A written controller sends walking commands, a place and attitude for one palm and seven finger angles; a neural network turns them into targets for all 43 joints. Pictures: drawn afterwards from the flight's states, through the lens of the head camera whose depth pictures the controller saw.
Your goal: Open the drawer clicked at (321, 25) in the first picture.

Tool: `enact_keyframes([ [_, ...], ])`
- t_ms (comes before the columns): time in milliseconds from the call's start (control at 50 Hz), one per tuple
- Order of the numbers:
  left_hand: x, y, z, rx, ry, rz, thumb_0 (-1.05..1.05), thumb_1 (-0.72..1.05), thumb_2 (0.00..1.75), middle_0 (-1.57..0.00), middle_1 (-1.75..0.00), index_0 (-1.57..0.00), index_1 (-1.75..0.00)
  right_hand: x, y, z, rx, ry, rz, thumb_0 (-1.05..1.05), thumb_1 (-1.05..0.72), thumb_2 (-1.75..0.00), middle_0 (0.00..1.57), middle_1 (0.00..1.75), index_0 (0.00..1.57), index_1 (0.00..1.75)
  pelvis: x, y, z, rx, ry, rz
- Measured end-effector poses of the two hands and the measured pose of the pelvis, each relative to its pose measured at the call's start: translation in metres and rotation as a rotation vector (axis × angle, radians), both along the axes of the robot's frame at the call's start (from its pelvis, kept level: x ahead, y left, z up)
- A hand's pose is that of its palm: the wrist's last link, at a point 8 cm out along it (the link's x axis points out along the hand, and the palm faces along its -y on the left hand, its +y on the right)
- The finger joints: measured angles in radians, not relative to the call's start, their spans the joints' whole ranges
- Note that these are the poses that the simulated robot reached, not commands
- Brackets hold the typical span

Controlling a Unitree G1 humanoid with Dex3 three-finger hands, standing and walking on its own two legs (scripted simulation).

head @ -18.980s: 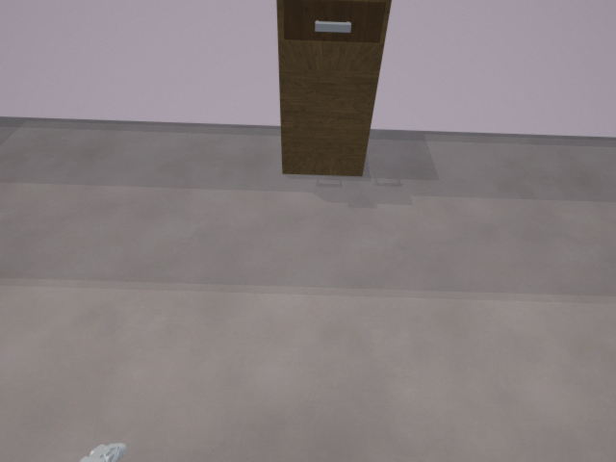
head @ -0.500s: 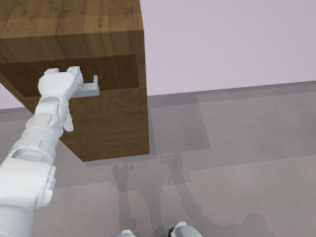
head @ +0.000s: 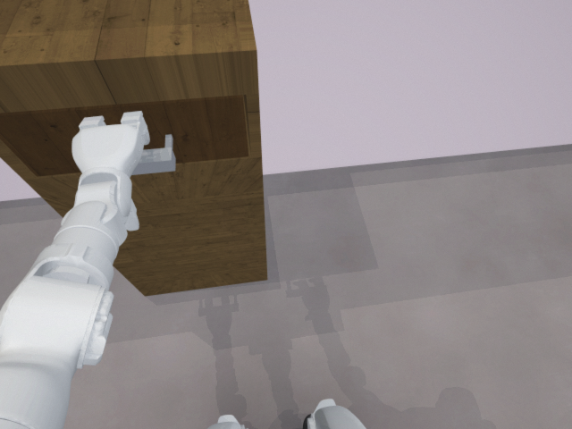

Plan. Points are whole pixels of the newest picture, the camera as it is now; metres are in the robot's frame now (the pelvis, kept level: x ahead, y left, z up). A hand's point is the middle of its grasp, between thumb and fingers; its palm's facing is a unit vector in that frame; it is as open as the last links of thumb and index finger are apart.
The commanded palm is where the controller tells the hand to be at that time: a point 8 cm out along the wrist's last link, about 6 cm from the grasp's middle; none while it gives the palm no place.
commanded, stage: lower the fingers behind the handle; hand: left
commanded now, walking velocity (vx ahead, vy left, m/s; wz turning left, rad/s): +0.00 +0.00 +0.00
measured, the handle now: (131, 153) +0.54 +0.21 +0.02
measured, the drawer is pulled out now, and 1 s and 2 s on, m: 0.00 0.00 0.04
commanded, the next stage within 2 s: close the thumb around the handle in 0.48 s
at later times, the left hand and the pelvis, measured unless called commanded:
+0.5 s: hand (126, 182) +0.50 +0.22 +0.00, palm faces -0.01 +0.00 -1.00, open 13.5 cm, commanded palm +0.49 +0.22 +0.05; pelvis -0.01 +0.01 -0.01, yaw +0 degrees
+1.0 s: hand (126, 183) +0.50 +0.22 +0.00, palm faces -0.01 +0.01 -1.00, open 9.0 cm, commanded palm +0.49 +0.21 +0.05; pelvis +0.00 +0.01 -0.02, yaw +1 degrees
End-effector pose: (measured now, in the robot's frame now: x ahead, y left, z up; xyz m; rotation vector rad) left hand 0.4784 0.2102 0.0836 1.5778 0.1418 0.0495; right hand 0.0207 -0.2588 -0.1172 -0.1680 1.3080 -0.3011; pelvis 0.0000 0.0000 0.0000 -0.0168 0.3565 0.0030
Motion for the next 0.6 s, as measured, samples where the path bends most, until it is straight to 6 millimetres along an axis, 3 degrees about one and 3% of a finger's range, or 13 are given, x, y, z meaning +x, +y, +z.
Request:
enact_keyframes([
  [120, -0.005, 0.01, -0.024, -0.004, 0.067, -0.049, 0.0, -0.49, 0.3, -0.31, -1.21, -0.3, -1.22, -0.011, -0.006, -0.003, -0.043, 0.005, 0.01, 0.0, -0.91, -0.9, 0.2, 0.3, 0.21, 0.3, -0.008, 0.002, -0.009, -0.001, 0.027, -0.002],
  [280, -0.003, 0.016, -0.035, -0.019, -0.072, -0.103, 0.0, -0.48, 0.3, -0.31, -1.23, -0.31, -1.2, -0.032, -0.012, -0.014, -0.075, 0.094, 0.024, 0.01, -0.91, -0.9, 0.2, 0.3, 0.2, 0.3, -0.011, 0.006, -0.025, -0.014, 0.08, 0.013],
  [400, -0.001, 0.011, -0.033, -0.01, -0.097, -0.049, 0.0, -0.48, 0.3, -0.34, -1.24, -0.35, -1.24, -0.035, -0.004, -0.016, -0.044, 0.113, 0.015, 0.01, -0.91, -0.9, 0.2, 0.3, 0.2, 0.3, -0.009, 0.009, -0.023, -0.021, 0.075, 0.019],
  [600, 0.001, 0.008, -0.023, -0.01, 0.011, -0.006, 0.0, -0.49, 0.3, -0.33, -1.21, -0.34, -1.23, -0.028, 0.007, -0.005, -0.025, 0.062, -0.008, 0.01, -0.91, -0.9, 0.2, 0.3, 0.2, 0.3, -0.006, 0.009, -0.01, -0.014, 0.034, 0.006],
])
